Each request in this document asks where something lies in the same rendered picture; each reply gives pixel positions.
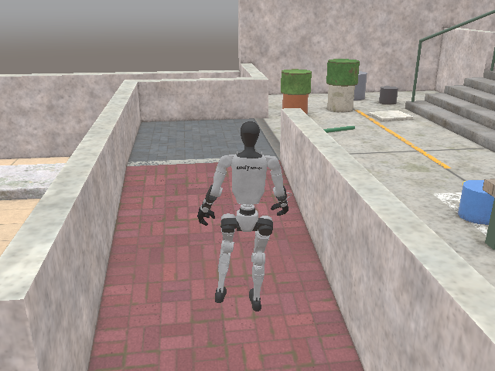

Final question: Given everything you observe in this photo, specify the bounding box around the left robot foot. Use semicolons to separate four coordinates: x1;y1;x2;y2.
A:
215;287;227;303

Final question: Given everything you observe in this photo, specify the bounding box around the robot right upper arm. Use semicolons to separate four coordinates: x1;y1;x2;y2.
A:
265;155;285;197

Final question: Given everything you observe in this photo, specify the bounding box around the right robot forearm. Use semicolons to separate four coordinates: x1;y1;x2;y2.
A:
276;186;288;207

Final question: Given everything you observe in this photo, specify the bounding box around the robot left upper arm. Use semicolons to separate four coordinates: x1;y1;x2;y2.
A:
210;155;234;197

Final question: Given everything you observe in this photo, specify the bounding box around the robot left hand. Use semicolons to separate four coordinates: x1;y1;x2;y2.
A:
197;208;215;226

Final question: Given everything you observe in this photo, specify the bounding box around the robot right hand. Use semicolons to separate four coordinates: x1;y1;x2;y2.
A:
271;203;288;216

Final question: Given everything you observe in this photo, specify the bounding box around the left robot forearm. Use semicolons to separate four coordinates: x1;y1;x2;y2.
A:
200;185;217;213

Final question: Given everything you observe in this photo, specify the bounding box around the robot head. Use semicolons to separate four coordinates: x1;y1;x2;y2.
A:
236;121;262;158

